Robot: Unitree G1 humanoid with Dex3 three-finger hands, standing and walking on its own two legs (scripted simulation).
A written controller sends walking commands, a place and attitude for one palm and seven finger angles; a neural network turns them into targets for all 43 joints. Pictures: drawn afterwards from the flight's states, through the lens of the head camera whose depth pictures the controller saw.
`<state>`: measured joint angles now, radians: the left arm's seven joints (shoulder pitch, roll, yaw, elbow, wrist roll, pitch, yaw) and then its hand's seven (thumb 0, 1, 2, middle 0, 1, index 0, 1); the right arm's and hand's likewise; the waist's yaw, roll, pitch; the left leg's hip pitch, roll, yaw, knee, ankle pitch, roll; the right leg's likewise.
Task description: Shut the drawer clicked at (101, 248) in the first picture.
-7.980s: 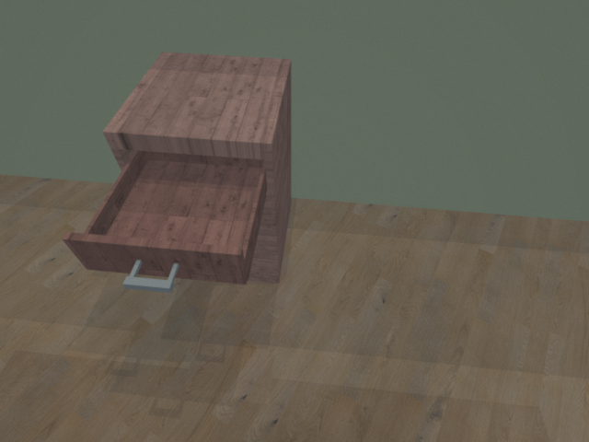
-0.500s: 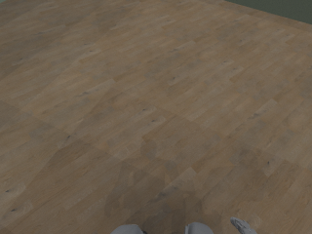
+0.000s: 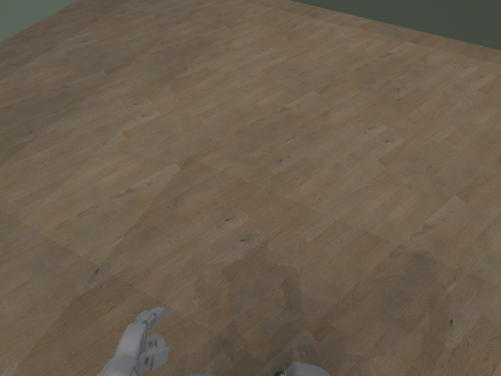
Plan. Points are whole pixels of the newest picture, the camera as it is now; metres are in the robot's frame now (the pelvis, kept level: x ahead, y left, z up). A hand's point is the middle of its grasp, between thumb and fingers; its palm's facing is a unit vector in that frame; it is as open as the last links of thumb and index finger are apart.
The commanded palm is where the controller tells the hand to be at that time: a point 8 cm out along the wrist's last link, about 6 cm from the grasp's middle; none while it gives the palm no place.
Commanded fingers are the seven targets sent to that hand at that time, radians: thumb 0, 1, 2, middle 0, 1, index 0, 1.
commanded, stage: turn to face it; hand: left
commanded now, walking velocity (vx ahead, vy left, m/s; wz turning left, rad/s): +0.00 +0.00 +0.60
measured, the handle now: out of the picture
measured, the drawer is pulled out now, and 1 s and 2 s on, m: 0.30 0.30 0.30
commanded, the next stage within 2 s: none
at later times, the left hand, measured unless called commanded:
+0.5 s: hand out of the picture +0.07 +0.26 -0.18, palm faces +0.32 -0.92 -0.21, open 7.4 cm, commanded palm none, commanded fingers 0.00 0.90 0.90 -0.20 -0.30 -0.20 -0.30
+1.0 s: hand out of the picture +0.13 +0.22 -0.14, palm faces +0.49 -0.83 -0.28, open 7.4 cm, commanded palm none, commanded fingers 0.00 0.90 0.90 -0.20 -0.30 -0.20 -0.30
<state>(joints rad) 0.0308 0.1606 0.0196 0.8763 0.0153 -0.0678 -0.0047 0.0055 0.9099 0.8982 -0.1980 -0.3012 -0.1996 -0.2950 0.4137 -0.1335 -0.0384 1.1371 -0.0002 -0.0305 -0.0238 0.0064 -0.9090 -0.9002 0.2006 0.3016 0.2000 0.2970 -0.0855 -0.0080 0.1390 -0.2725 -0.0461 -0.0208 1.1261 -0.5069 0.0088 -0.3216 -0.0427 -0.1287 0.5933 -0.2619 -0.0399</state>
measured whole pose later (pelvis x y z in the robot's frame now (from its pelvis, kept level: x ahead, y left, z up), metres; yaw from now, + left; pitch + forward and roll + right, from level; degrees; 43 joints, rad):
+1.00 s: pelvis +0.13 -0.01 +0.01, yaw +32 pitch +1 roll +0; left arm 0.14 0.19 0.04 0.85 0.02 0.02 0.02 0.01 0.91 0.90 -0.20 -0.30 -0.20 -0.30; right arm 0.23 -0.25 -0.10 0.97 -0.02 0.07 0.01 0.01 -0.91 -0.90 0.20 0.30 0.20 0.30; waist -0.06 0.04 0.10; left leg -0.53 -0.06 -0.06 1.03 -0.42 -0.05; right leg -0.21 -0.04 -0.08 0.52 -0.33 0.00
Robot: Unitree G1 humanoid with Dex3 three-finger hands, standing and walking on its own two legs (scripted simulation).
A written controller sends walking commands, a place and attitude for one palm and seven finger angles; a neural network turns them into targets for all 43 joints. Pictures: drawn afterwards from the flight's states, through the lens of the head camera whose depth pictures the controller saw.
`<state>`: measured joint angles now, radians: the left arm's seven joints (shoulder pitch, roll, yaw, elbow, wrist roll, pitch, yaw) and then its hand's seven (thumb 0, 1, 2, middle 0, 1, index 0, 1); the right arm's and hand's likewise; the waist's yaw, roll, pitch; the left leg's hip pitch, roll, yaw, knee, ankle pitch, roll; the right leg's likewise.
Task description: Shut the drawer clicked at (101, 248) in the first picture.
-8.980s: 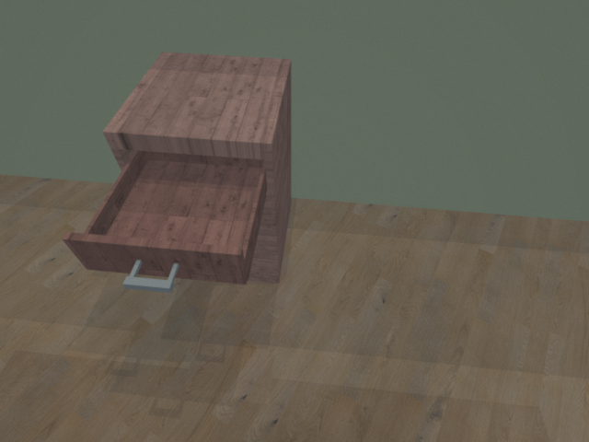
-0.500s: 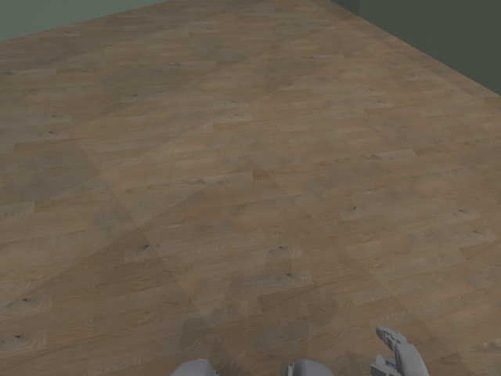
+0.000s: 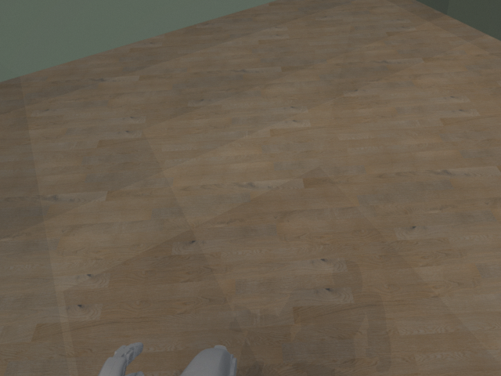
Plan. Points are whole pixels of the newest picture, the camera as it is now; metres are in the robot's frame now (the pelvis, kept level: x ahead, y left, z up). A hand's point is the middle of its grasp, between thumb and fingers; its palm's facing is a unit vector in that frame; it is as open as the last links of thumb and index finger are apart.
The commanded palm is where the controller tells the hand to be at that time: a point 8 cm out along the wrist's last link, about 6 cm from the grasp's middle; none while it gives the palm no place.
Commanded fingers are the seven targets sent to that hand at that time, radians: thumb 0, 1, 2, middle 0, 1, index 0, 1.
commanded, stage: turn to face it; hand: left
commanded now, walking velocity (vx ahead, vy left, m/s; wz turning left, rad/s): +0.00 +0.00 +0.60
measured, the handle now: out of the picture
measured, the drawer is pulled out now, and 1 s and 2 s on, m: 0.30 0.30 0.30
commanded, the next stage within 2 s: none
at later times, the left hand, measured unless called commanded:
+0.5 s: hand out of the picture +0.03 +0.27 -0.17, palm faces +0.34 -0.91 -0.25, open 7.4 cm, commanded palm none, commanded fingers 0.00 0.90 0.90 -0.20 -0.30 -0.20 -0.30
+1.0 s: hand out of the picture +0.03 +0.19 -0.15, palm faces +0.58 -0.78 -0.24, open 7.4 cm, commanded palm none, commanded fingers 0.00 0.90 0.90 -0.20 -0.30 -0.20 -0.30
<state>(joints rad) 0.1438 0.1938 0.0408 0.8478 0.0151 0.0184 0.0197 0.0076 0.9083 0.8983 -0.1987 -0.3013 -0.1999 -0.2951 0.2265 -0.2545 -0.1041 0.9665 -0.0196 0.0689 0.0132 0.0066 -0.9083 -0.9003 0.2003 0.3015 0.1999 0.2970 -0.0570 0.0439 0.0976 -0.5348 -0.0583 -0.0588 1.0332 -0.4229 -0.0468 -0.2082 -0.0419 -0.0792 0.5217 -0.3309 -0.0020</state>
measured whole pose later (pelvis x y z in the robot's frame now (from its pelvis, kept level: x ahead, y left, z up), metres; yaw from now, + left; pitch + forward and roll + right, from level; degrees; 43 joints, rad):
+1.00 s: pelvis +0.07 -0.01 +0.00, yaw +37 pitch +1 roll +2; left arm 0.20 0.19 0.04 0.87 0.02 0.01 0.01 0.01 0.91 0.90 -0.20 -0.30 -0.20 -0.30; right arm 0.15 -0.25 -0.09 0.96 -0.02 0.08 0.03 0.01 -0.91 -0.90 0.20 0.30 0.20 0.30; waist -0.02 -0.02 0.12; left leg -0.45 0.02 0.04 0.96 -0.41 -0.07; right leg -0.18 -0.13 -0.21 0.50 -0.32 0.01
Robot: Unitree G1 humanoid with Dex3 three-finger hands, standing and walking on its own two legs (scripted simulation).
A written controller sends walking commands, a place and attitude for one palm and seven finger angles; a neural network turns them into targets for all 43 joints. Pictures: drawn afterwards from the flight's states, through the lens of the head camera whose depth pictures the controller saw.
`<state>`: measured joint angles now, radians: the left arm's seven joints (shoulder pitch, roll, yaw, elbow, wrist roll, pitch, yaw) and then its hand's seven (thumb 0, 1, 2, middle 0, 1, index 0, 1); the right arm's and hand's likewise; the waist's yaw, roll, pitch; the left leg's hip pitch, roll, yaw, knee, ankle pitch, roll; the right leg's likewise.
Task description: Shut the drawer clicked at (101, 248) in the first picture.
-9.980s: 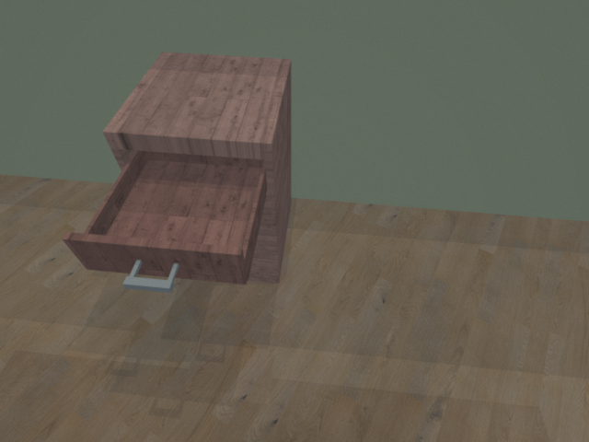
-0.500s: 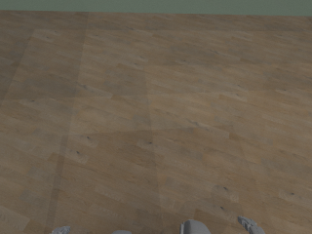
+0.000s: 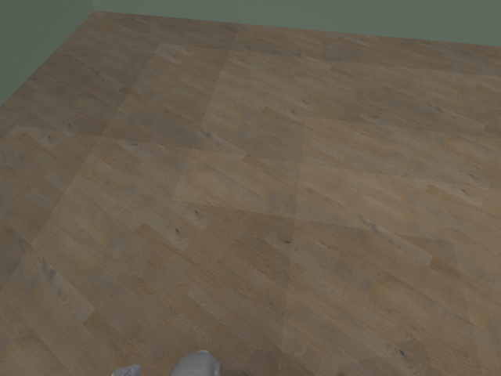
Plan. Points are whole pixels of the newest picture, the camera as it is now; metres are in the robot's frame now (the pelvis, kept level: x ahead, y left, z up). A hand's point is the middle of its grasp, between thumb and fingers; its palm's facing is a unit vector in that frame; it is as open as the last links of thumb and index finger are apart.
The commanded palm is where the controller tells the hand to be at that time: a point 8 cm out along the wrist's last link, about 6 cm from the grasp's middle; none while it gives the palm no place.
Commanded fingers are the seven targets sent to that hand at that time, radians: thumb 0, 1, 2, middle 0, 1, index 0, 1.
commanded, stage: turn to face it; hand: left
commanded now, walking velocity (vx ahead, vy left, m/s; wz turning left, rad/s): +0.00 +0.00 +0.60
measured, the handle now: out of the picture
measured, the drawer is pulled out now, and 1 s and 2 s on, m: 0.30 0.30 0.30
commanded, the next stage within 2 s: none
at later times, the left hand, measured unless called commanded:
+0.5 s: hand out of the picture +0.11 +0.25 -0.16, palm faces +0.27 -0.93 -0.23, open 7.4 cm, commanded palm none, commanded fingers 0.00 0.90 0.90 -0.20 -0.30 -0.20 -0.30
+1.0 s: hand out of the picture -0.02 +0.17 -0.17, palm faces +0.60 -0.77 -0.24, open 7.4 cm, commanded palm none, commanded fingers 0.00 0.90 0.90 -0.20 -0.30 -0.20 -0.30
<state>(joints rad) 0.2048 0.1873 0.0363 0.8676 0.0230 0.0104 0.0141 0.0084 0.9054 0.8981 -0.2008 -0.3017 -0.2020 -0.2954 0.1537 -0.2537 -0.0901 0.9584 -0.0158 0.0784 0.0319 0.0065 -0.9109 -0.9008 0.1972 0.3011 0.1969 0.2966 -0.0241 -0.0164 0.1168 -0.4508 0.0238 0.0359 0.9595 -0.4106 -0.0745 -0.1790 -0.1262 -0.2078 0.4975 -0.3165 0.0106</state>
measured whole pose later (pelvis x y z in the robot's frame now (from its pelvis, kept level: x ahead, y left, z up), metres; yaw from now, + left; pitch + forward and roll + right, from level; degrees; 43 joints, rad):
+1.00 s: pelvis +0.06 -0.02 +0.00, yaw +36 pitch +0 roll +1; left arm 0.25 0.21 0.05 0.91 0.03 0.01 0.01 0.01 0.90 0.90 -0.20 -0.30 -0.20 -0.30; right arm 0.09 -0.25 -0.08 0.95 -0.01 0.07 0.03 0.01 -0.91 -0.90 0.20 0.30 0.20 0.30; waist 0.02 -0.04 0.12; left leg -0.36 0.02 0.07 0.76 -0.41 -0.06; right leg -0.19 -0.16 -0.28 0.55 -0.35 0.01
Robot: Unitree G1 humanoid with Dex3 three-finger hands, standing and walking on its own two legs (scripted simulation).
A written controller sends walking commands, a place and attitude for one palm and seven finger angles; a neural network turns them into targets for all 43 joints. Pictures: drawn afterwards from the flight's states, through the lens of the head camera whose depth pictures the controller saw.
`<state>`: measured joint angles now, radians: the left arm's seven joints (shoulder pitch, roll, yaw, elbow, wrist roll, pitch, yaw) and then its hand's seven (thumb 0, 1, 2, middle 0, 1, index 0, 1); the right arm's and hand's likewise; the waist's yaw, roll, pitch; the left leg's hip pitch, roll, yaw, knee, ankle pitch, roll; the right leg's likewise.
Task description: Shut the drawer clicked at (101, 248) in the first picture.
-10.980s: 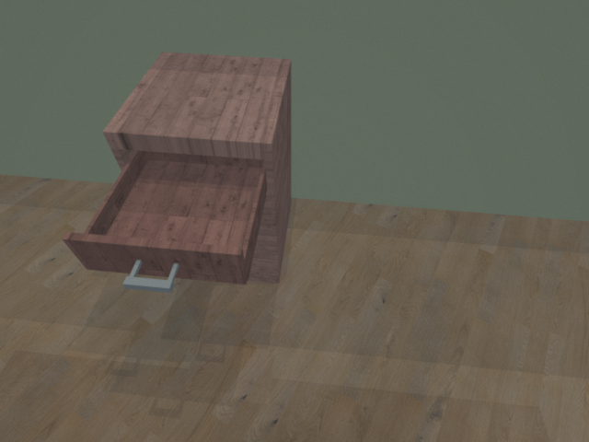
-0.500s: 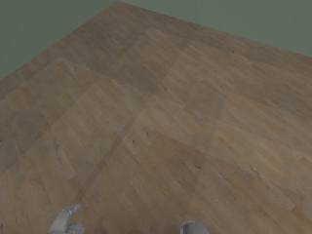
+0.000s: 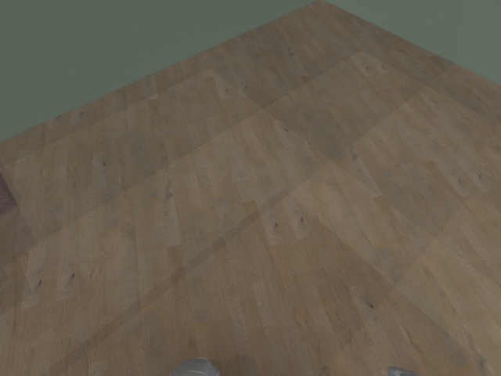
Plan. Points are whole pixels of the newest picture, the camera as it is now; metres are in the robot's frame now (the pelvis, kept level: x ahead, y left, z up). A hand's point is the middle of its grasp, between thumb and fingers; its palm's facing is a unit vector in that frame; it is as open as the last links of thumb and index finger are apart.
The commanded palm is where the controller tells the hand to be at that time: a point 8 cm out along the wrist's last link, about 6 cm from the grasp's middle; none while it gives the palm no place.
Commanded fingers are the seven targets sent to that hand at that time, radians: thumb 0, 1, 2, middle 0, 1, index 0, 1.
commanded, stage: turn to face it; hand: left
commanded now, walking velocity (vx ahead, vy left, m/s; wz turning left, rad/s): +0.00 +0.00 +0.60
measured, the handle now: out of the picture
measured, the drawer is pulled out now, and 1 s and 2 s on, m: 0.30 0.30 0.30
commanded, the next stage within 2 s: take the last steps up to it in 1.46 s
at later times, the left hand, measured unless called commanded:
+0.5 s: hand (126, 371) +0.13 +0.22 -0.15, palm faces +0.24 -0.94 -0.24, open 7.4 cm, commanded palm none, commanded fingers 0.00 0.90 0.90 -0.20 -0.30 -0.20 -0.30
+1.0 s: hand out of the picture -0.05 +0.17 -0.19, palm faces +0.59 -0.77 -0.24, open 7.4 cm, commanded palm none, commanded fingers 0.00 0.90 0.90 -0.20 -0.30 -0.20 -0.30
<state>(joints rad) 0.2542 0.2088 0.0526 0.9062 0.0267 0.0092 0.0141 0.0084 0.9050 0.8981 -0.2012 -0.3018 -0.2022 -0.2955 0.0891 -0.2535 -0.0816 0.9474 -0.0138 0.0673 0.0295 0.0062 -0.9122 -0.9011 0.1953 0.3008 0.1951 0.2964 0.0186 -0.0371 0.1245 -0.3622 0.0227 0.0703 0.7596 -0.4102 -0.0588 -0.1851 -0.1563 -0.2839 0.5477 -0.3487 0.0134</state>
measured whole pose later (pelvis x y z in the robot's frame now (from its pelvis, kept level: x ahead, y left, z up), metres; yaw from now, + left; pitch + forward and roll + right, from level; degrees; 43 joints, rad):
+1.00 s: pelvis +0.06 -0.01 -0.01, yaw +35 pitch +1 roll +1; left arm 0.29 0.23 0.06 0.93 0.02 0.01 0.01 0.01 0.91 0.90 -0.20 -0.30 -0.20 -0.30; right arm 0.05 -0.25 -0.07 0.92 -0.02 0.04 0.03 0.01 -0.91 -0.90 0.20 0.30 0.20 0.30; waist 0.03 -0.05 0.12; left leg -0.30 0.00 0.10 0.60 -0.28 -0.01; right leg -0.19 -0.18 -0.30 0.66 -0.43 0.04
